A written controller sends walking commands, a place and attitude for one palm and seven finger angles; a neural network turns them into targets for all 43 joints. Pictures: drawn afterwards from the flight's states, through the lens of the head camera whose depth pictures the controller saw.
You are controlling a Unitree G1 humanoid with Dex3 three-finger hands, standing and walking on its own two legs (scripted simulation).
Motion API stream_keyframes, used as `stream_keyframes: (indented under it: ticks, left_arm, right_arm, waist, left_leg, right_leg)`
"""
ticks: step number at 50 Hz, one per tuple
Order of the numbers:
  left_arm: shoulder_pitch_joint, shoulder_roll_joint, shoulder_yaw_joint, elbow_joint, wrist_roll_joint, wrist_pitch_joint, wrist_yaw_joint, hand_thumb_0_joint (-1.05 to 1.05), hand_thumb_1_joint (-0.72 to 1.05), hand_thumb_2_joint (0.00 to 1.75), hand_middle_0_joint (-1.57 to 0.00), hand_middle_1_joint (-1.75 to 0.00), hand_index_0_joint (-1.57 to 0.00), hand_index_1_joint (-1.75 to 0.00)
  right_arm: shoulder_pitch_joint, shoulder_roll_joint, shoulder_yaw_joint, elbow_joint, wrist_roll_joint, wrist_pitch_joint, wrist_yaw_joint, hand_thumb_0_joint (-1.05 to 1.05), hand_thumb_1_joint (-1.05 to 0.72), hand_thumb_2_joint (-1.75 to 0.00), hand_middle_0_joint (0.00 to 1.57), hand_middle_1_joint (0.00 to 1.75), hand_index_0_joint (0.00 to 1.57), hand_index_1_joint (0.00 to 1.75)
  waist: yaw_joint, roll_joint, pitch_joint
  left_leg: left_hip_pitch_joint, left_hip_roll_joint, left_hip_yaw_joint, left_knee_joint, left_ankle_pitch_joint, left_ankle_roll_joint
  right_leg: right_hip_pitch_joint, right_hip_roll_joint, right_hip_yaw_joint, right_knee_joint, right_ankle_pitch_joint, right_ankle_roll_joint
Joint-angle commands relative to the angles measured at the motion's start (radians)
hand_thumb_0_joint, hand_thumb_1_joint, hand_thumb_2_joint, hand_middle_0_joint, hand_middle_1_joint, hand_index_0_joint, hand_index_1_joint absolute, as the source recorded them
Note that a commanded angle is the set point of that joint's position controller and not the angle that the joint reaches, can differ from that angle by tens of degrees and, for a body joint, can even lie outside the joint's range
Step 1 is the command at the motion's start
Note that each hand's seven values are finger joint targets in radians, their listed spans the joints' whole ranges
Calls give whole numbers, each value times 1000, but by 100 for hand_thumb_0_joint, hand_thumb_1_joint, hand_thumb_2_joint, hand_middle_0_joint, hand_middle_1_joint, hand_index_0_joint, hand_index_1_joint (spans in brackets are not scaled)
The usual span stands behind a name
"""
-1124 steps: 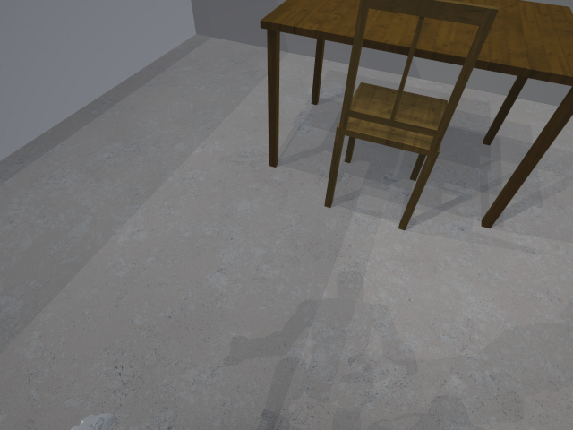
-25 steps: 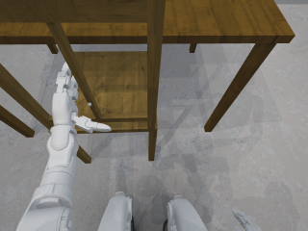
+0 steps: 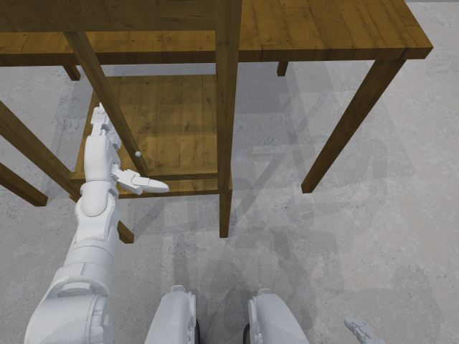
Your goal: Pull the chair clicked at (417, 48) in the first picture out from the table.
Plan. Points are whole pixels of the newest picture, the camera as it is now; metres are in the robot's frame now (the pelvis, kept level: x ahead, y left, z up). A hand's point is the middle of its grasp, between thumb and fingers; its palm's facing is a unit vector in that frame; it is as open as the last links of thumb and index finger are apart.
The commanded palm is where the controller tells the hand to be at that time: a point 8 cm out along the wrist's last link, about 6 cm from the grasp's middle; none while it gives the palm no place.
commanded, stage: push the fingers through the gap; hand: left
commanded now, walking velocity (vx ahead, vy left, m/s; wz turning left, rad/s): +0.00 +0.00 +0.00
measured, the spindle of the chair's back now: (119, 123) +0.47 +0.18 +0.07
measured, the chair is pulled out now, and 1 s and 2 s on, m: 0.00 0.00 0.04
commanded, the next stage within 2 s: hook a spindle and tug to test in 0.04 s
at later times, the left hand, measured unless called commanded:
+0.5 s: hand (139, 149) +0.44 +0.15 +0.03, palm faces +0.06 -1.00 -0.04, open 15.4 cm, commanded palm +0.41 +0.20 +0.03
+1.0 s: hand (139, 149) +0.44 +0.15 +0.04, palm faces +0.08 -1.00 -0.03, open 6.0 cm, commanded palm +0.41 +0.19 +0.03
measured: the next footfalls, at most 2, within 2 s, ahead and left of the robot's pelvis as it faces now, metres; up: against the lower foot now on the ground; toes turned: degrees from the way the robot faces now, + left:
none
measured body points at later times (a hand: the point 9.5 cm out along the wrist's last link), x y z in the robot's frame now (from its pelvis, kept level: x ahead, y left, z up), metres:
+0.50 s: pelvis +0.01 -0.01 +0.00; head +0.13 +0.00 +0.43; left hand +0.43 +0.21 +0.04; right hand +0.09 -0.27 -0.13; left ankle +0.05 +0.12 -0.61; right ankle +0.02 -0.10 -0.61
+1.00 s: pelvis +0.01 +0.00 +0.00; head +0.13 +0.00 +0.44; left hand +0.43 +0.20 +0.04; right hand +0.10 -0.26 -0.12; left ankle +0.05 +0.12 -0.61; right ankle +0.02 -0.10 -0.61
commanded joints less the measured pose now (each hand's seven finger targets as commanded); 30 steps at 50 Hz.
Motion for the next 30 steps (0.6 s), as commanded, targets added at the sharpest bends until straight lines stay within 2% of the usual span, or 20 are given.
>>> stream_keyframes:
  ticks: [1, 2, 3, 5, 6, 7, 8, 9, 10, 11, 13, 15, 16, 18, 22, 23, 24, 26, 30]
  left_arm:
    - [-367, 139, -2, -267, -18, -94, -8, 0, -50, 30, -6, -8, -6, -8]
    - [-363, 126, -12, -260, -13, -96, -7, 0, -50, 30, -6, -8, -6, -8]
    - [-380, 149, 4, -245, -9, -97, -1, 0, -50, 30, -6, -8, -6, -8]
    - [-378, 143, 0, -212, -1, -96, 4, 0, -50, 30, -6, -8, -6, -8]
    - [-384, 169, 17, -187, 4, -93, 6, 0, -50, 30, -6, -8, -6, -8]
    - [-391, 160, 13, -163, 5, -89, 6, 0, -50, 30, -6, -8, -6, -8]
    - [-385, 189, 40, -144, 6, -85, 7, 0, -50, 30, -8, -13, -8, -13]
    - [-386, 189, 39, -137, 5, -82, 3, 0, -50, 30, -10, -19, -10, -19]
    - [-387, 199, 48, -138, 1, -81, 0, 0, -50, 30, -11, -24, -11, -24]
    - [-377, 214, 59, -145, 0, -81, -5, 0, -50, 30, -13, -30, -13, -30]
    - [-388, 192, 43, -162, -7, -80, -16, 0, -50, 30, -17, -41, -17, -41]
    - [-384, 207, 56, -179, -16, -80, -24, 0, -50, 30, -20, -52, -20, -52]
    - [-374, 212, 56, -201, -18, -82, -29, 0, -50, 30, -22, -57, -22, -57]
    - [-364, 177, 33, -207, -22, -78, -35, 0, -50, 30, -25, -68, -25, -68]
    - [-340, 150, 13, -175, -24, -60, -36, 0, -50, 30, -32, -90, -32, -90]
    - [-372, 149, 6, -181, -23, -60, -35, 0, -44, 32, -34, -96, -34, -96]
    - [-365, 181, 38, -163, -21, -58, -29, 0, -39, 35, -36, -101, -36, -101]
    - [-377, 187, 42, -160, -20, -62, -26, 0, -28, 40, -39, -112, -39, -112]
    - [-358, 184, 47, -233, -18, -93, -17, 0, -5, 49, -46, -134, -46, -134]
  right_arm:
    - [83, -154, -60, -84, 1, -37, -14, 0, -90, -90, 20, 30, 20, 30]
    - [80, -150, -60, -79, 2, -38, -14, 0, -90, -90, 20, 30, 20, 30]
    - [81, -154, -61, -72, 0, -37, -15, 0, -90, -90, 20, 30, 20, 30]
    - [79, -153, -60, -67, 0, -37, -17, 0, -90, -90, 20, 30, 20, 30]
    - [80, -156, -58, -65, 0, -37, -19, 0, -90, -90, 20, 30, 20, 30]
    - [76, -152, -55, -63, -1, -37, -20, 0, -90, -90, 20, 30, 20, 30]
    - [79, -155, -55, -62, -1, -35, -21, 0, -90, -90, 20, 30, 20, 30]
    - [76, -152, -52, -66, -1, -34, -22, 0, -90, -90, 20, 30, 20, 30]
    - [77, -152, -51, -69, -1, -33, -22, 0, -90, -90, 20, 30, 20, 30]
    - [77, -155, -53, -76, 0, -35, -23, 0, -90, -90, 20, 30, 20, 30]
    - [80, -149, -51, -78, 1, -35, -22, 0, -90, -90, 20, 30, 20, 30]
    - [85, -151, -54, -75, 0, -35, -20, 0, -90, -90, 20, 30, 20, 30]
    - [89, -155, -55, -81, 2, -36, -21, 0, -90, -90, 20, 30, 20, 30]
    - [90, -150, -57, -80, 3, -37, -19, 0, -90, -90, 20, 30, 20, 30]
    - [91, -151, -57, -73, 9, -32, -17, 0, -90, -90, 20, 30, 20, 30]
    - [93, -151, -57, -69, 8, -32, -17, 0, -90, -90, 20, 30, 20, 30]
    - [99, -155, -59, -64, 5, -31, -18, 0, -90, -90, 20, 30, 20, 30]
    - [96, -156, -58, -68, 5, -33, -21, 0, -90, -90, 20, 30, 20, 30]
    - [93, -148, -59, -74, -1, -38, -17, 0, -90, -90, 20, 30, 20, 30]
  waist:
    - [-14, 23, -472]
    - [-14, 34, -461]
    - [-18, 21, -445]
    - [-24, -2, -416]
    - [-22, -8, -402]
    - [-28, -20, -392]
    - [-21, -20, -389]
    - [-18, -12, -386]
    - [-13, -25, -403]
    - [-6, -9, -424]
    - [-5, 19, -462]
    - [-6, 11, -480]
    - [-3, 13, -511]
    - [-7, 20, -506]
    - [-16, 2, -434]
    - [-25, -4, -431]
    - [-19, -11, -421]
    - [-22, -26, -412]
    - [1, 26, -503]
  left_leg:
    - [422, -39, -46, -141, 248, 4]
    - [420, -39, -45, -139, 243, 3]
    - [401, -39, -46, -136, 218, 5]
    - [362, -43, -39, -132, 174, 10]
    - [336, -45, -38, -131, 155, 11]
    - [308, -48, -32, -126, 141, 15]
    - [294, -49, -29, -125, 139, 15]
    - [281, -51, -25, -124, 138, 15]
    - [274, -53, -23, -121, 146, 17]
    - [286, -52, -21, -118, 162, 16]
    - [311, -52, -19, -112, 200, 15]
    - [321, -49, -18, -108, 226, 15]
    - [342, -48, -22, -108, 251, 15]
    - [348, -48, -21, -107, 270, 13]
    - [334, -46, -23, -118, 237, 13]
    - [324, -47, -23, -114, 221, 16]
    - [313, -46, -25, -116, 220, 15]
    - [298, -49, -20, -111, 211, 19]
    - [363, -48, -21, -112, 281, 12]
  right_leg:
    - [167, 18, 37, -196, 290, 13]
    - [160, 17, 38, -198, 286, 14]
    - [151, 16, 40, -201, 264, 16]
    - [152, 15, 50, -212, 231, 19]
    - [152, 15, 55, -211, 216, 18]
    - [163, 11, 63, -218, 210, 21]
    - [172, 8, 66, -219, 210, 20]
    - [185, 7, 72, -222, 210, 20]
    - [211, 6, 81, -223, 222, 20]
    - [213, 7, 82, -216, 241, 19]
    - [224, 6, 79, -207, 287, 19]
    - [244, 8, 81, -206, 320, 21]
    - [248, 10, 76, -194, 344, 19]
    - [249, 9, 72, -195, 370, 21]
    - [212, 10, 65, -209, 331, 22]
    - [210, 10, 68, -212, 316, 23]
    - [215, 10, 69, -214, 313, 22]
    - [217, 10, 76, -215, 307, 23]
    - [244, 10, 67, -194, 374, 19]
